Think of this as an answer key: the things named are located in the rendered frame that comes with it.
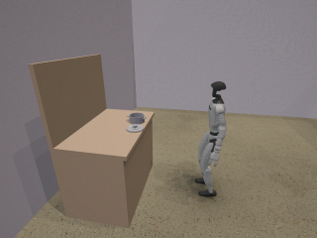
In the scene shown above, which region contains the lid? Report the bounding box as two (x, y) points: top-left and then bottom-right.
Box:
(126, 124), (145, 133)

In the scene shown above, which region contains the robot left upper arm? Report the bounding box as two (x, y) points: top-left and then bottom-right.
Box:
(215, 104), (227, 132)

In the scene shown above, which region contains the pot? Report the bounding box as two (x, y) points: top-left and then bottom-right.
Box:
(127, 112), (147, 125)

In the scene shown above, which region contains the robot torso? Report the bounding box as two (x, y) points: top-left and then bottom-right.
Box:
(207, 100), (226, 143)

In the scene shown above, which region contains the robot left hand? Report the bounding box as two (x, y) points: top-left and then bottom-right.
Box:
(208, 151), (220, 167)

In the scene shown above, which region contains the table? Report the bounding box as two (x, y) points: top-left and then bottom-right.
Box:
(28, 54), (155, 228)

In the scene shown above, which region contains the right robot thigh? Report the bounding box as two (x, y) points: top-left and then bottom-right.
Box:
(198, 132), (209, 163)

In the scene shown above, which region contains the robot left forearm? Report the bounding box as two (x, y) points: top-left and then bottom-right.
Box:
(213, 127), (226, 153)

